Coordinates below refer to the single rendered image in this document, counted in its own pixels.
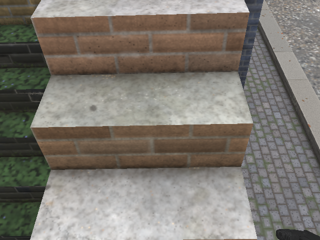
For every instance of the right robot hand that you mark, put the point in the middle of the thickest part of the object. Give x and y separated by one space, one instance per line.
292 234

